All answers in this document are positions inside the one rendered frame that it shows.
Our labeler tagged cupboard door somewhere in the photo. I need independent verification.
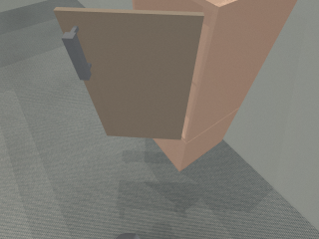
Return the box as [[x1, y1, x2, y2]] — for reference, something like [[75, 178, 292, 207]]
[[53, 7, 204, 140]]

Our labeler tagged handle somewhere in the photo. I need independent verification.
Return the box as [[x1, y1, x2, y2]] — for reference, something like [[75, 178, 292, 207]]
[[61, 26, 92, 81]]

